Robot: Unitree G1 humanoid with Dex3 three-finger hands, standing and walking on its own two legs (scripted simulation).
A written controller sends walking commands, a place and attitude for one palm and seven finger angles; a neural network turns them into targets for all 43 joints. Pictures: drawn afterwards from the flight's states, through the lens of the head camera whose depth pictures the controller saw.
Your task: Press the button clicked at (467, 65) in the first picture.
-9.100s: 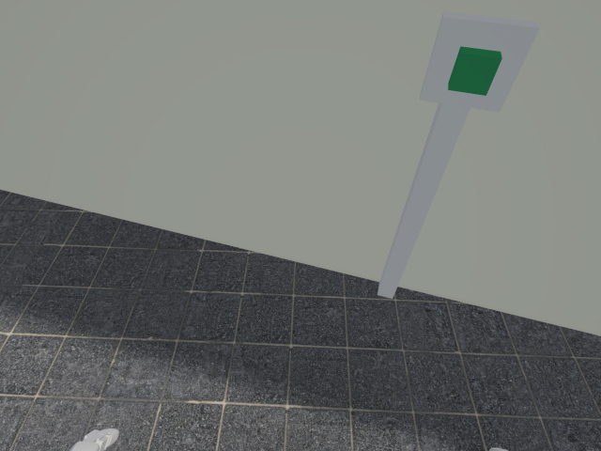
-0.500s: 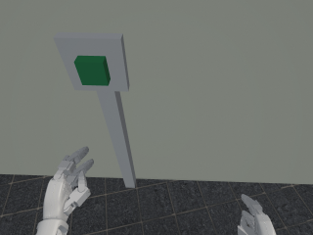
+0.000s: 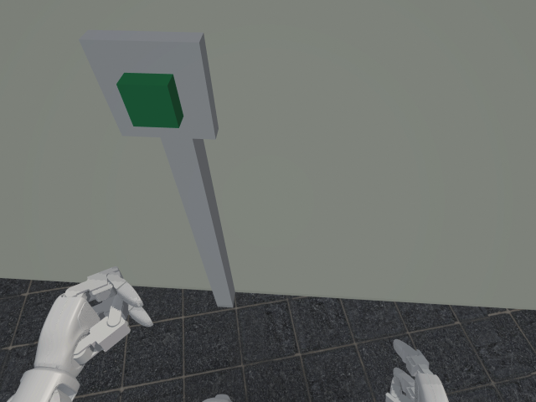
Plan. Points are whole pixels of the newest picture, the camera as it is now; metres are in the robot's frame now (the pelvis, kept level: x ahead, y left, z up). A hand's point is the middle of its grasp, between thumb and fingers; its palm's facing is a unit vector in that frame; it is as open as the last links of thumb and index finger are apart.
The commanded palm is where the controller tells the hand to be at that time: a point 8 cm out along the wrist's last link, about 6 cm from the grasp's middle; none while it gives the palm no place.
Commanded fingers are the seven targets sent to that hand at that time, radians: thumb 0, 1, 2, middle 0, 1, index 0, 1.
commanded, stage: raise the hand and make a fist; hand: left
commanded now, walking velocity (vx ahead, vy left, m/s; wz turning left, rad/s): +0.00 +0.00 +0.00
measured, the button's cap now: (153, 99) +0.50 +0.20 +0.20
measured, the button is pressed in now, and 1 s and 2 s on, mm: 0 0 0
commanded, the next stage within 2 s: aim a knuckle at the button in 1.24 s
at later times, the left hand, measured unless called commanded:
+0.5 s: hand (72, 288) +0.22 +0.23 +0.14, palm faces +0.02 -1.00 -0.06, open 3.1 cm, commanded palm +0.19 +0.29 +0.15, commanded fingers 0.00 0.90 0.90 -1.30 -1.50 -1.30 -1.50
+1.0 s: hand (49, 248) +0.24 +0.24 +0.19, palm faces +0.03 -1.00 -0.07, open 3.1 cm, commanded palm +0.20 +0.29 +0.19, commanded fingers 0.00 0.90 0.90 -1.30 -1.50 -1.30 -1.50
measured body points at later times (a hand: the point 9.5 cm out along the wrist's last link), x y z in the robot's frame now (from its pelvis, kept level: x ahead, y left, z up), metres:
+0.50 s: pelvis +0.01 +0.03 +0.03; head +0.01 +0.03 +0.48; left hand +0.22 +0.29 +0.14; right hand +0.21 -0.18 -0.03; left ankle +0.02 +0.13 -0.69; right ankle -0.01 -0.08 -0.69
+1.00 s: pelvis +0.01 +0.02 +0.04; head -0.02 +0.01 +0.49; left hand +0.24 +0.29 +0.19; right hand +0.20 -0.20 -0.02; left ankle +0.02 +0.13 -0.69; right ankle -0.01 -0.08 -0.69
